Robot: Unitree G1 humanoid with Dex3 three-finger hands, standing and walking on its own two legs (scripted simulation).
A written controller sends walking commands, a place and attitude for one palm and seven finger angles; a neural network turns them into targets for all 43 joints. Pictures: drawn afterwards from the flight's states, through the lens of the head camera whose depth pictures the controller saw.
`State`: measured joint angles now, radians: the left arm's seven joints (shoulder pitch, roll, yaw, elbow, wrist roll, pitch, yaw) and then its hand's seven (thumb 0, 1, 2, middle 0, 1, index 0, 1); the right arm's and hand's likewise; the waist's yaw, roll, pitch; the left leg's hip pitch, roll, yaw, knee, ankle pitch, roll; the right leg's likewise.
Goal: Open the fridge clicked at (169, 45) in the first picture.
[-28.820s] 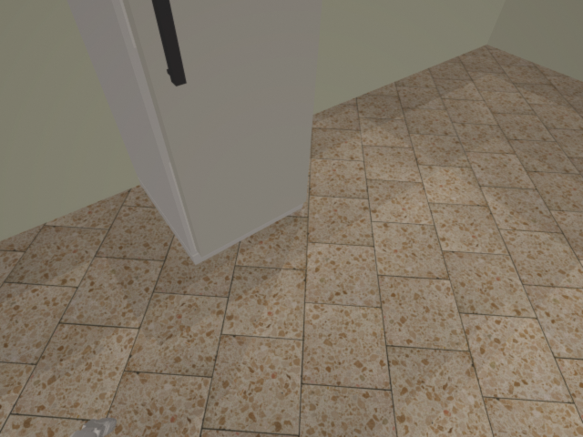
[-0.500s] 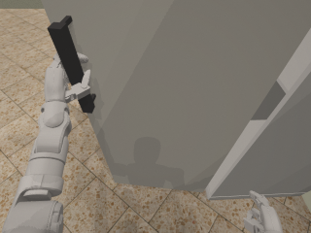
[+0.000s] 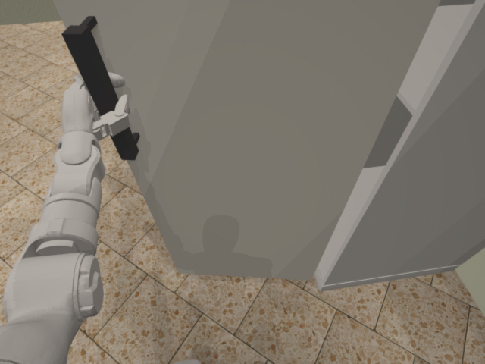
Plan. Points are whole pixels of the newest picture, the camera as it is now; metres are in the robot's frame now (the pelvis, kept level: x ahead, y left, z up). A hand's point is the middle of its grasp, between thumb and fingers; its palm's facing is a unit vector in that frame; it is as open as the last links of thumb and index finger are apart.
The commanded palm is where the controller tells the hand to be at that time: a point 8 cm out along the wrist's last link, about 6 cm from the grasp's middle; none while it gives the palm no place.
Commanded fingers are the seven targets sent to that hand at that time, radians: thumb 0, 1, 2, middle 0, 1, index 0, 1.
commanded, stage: stop walking and hold the door back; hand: left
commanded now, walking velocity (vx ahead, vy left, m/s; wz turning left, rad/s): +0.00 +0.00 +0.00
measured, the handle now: (112, 96) +0.50 +0.22 +0.18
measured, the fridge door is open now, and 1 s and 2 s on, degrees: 78 78 77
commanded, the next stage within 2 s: loosen the grip on the handle in 0.32 s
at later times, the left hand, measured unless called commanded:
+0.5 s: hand (116, 121) +0.45 +0.21 +0.17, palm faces +0.16 -0.98 -0.15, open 6.3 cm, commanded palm +0.40 +0.26 +0.16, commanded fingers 0.00 0.30 0.61 -0.45 -1.40 -0.45 -1.40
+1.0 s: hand (118, 126) +0.46 +0.21 +0.15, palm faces +0.19 -0.97 -0.13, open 14.1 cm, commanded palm +0.42 +0.26 +0.15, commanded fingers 0.00 -0.55 0.20 -0.25 -1.15 -0.25 -1.15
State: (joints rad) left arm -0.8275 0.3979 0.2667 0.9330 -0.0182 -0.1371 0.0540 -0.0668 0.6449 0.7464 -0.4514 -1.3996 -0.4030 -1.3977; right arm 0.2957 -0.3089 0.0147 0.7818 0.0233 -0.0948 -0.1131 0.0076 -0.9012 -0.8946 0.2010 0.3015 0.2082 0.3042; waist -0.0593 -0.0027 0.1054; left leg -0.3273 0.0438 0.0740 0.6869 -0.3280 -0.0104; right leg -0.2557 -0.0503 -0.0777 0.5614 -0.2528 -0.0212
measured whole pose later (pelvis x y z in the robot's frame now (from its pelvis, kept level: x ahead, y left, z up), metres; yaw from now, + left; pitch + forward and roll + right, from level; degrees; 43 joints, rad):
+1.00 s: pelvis +0.02 +0.02 -0.01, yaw -2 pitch +5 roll +0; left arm -0.63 0.37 0.28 0.74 -0.04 -0.27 0.00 -0.01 -0.51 0.22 -0.41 -1.29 -0.30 -1.22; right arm 0.35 -0.27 0.00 0.73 0.02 -0.13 -0.04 0.01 -0.90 -0.90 0.20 0.30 0.21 0.30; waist -0.05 -0.01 -0.02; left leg -0.41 0.06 0.09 0.59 -0.27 0.00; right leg -0.40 -0.03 -0.04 0.59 -0.27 0.00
